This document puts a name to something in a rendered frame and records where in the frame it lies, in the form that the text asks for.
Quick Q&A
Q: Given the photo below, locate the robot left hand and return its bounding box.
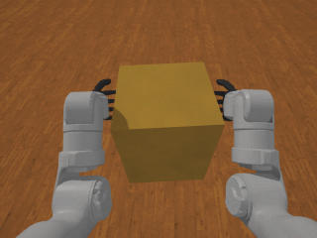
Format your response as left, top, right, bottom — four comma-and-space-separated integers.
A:
92, 78, 116, 121

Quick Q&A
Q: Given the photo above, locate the left robot forearm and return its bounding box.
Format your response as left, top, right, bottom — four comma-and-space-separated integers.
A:
52, 91, 109, 212

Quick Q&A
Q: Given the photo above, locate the robot right upper arm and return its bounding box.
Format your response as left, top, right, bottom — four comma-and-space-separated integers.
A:
225, 173, 317, 238

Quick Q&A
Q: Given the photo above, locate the right robot forearm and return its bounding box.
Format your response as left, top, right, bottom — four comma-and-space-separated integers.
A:
223, 89, 288, 207

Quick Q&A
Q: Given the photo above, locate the robot right hand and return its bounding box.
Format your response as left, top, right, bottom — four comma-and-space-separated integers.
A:
214, 79, 237, 122

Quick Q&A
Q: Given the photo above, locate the carton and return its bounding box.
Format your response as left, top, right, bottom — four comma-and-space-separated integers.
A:
110, 61, 225, 183

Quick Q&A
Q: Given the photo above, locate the robot left upper arm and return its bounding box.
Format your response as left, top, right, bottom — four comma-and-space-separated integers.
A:
16, 176, 112, 238

